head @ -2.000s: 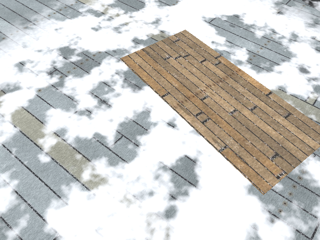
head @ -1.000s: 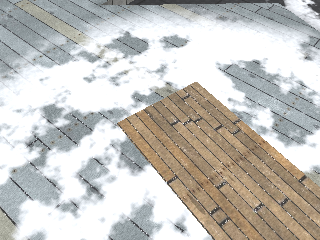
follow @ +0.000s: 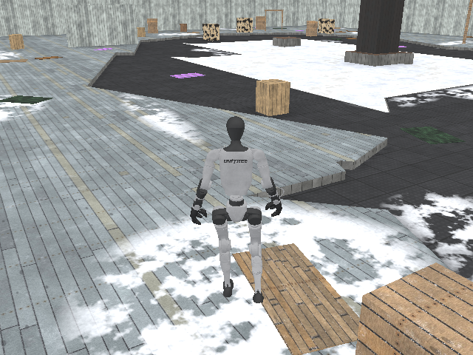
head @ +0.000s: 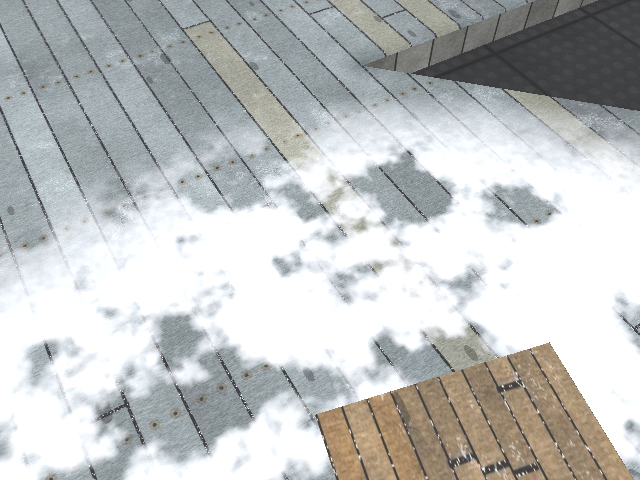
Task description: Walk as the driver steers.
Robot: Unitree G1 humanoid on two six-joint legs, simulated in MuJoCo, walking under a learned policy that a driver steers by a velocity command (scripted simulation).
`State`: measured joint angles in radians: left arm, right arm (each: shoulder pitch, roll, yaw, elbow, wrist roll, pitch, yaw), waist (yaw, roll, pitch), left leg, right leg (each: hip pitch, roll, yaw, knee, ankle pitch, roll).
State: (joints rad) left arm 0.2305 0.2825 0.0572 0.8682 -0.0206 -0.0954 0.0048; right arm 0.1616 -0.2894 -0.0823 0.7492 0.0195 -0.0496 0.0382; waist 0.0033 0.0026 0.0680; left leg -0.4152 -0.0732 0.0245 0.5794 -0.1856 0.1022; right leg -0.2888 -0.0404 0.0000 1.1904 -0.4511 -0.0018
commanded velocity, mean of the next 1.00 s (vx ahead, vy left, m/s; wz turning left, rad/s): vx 0.50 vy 0.00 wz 0.17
